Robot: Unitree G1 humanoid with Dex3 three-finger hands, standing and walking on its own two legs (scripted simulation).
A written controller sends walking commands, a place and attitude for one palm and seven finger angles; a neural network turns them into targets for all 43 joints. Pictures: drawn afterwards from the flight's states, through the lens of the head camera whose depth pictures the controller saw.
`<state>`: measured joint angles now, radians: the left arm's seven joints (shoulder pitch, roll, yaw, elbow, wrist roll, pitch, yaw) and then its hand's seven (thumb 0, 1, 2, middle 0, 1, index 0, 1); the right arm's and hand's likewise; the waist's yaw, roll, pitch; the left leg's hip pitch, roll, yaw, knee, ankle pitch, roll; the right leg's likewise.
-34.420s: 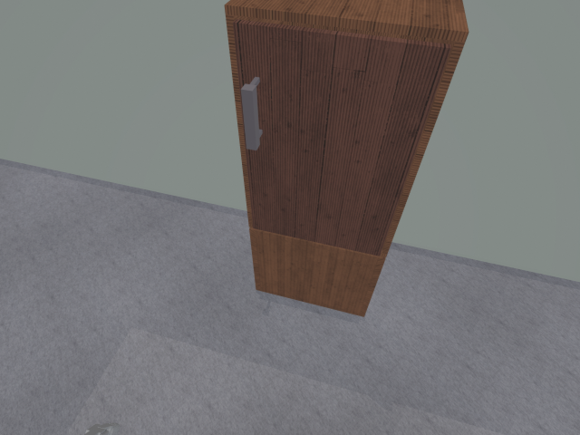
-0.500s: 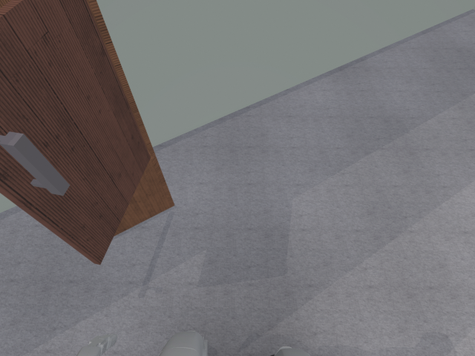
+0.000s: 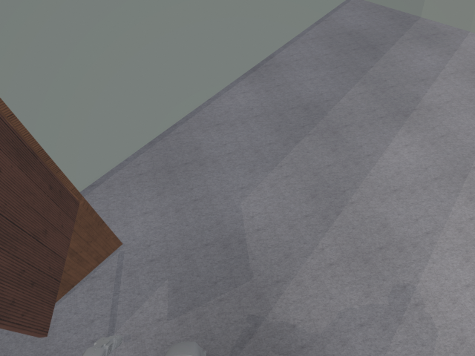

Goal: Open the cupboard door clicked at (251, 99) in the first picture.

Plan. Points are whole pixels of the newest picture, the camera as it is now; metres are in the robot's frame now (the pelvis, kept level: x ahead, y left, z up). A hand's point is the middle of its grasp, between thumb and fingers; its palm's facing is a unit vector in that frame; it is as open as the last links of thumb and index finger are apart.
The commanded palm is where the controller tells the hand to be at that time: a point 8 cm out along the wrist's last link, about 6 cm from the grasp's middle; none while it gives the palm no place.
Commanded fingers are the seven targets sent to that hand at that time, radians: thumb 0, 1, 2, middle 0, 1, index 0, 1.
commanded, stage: walk to a spot facing it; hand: left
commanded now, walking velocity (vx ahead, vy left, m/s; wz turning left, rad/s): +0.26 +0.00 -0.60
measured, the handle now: out of the picture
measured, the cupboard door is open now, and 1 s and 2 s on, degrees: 47 47 47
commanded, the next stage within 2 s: turn to face it in 1.54 s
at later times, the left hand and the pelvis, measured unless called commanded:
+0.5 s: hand (195, 268) +0.30 +0.11 -0.14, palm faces -0.37 -0.91 -0.19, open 7.4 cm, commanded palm none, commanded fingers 0.00 0.90 0.90 -0.20 -0.30 -0.20 -0.30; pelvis +0.10 -0.03 +0.00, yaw -19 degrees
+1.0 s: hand (234, 215) +0.44 +0.04 -0.16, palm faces -0.50 -0.85 -0.15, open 7.4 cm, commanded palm none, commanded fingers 0.00 0.90 0.90 -0.20 -0.30 -0.20 -0.30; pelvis +0.30 -0.10 +0.01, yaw -33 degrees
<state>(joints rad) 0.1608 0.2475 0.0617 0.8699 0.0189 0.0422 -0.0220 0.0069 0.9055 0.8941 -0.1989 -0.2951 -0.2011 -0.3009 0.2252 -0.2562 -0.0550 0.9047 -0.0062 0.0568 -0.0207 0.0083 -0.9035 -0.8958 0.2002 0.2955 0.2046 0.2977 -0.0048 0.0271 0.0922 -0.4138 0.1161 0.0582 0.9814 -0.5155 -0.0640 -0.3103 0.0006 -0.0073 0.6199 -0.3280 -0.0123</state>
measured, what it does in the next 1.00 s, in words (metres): walks ahead, turning right: left foot, then right foot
